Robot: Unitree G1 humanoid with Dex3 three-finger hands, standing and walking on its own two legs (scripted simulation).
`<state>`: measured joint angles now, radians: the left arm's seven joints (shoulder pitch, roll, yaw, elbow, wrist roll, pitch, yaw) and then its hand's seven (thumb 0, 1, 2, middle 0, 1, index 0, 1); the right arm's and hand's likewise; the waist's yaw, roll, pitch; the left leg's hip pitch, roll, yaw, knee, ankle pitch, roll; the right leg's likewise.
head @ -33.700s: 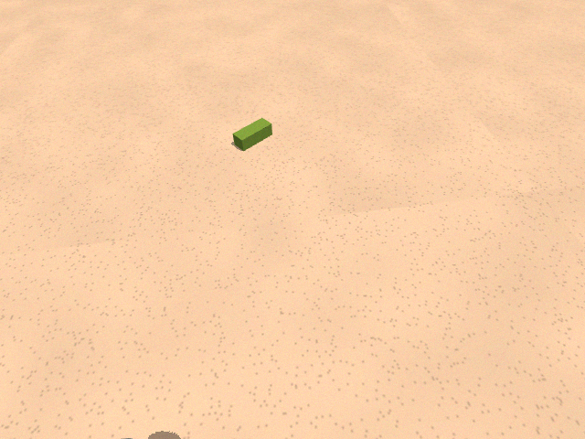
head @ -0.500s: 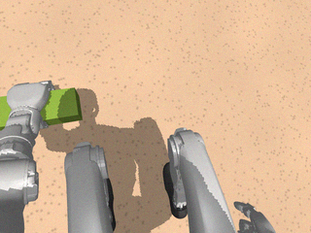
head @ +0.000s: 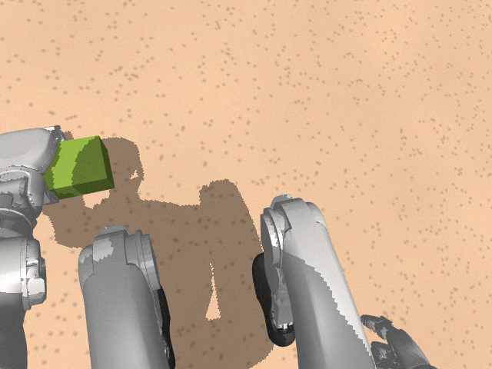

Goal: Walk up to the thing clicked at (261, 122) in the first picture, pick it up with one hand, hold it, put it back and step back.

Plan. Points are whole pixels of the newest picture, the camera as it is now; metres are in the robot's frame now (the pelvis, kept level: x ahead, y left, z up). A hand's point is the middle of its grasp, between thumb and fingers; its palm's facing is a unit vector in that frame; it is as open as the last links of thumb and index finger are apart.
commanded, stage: lower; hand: left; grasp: from above
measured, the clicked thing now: (44, 174) +0.44 +0.30 -0.21
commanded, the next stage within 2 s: rest in 0.10 s
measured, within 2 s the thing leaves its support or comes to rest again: rests again in 0.72 s
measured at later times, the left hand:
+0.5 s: hand (57, 172) +0.45 +0.28 -0.24, palm faces -0.45 -0.10 -0.89, open 11.0 cm
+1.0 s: hand (63, 174) +0.45 +0.28 -0.27, palm faces -0.44 -0.12 -0.89, open 11.0 cm
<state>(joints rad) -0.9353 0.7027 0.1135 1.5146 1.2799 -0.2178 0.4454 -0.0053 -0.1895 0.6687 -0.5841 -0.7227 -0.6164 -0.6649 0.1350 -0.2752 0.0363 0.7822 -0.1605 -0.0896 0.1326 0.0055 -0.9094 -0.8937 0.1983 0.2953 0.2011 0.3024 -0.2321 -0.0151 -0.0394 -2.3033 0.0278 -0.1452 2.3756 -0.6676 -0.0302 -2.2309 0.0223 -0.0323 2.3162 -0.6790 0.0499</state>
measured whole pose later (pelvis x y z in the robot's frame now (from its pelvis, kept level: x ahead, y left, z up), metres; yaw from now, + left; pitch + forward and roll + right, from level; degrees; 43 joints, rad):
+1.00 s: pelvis +0.01 +0.01 -0.05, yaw -5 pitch +28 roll -11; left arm -0.93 0.86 0.22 1.67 1.33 -0.25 0.62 0.00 -0.19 0.67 -0.59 -0.72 -0.62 -0.66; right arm 0.08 -0.32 0.14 0.77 -0.28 -0.17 0.23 0.00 -0.90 -0.89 0.20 0.30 0.20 0.30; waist -0.31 -0.09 0.09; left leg -2.37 0.02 -0.24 2.57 -0.71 -0.04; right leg -2.27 0.06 -0.09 2.44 -0.68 0.07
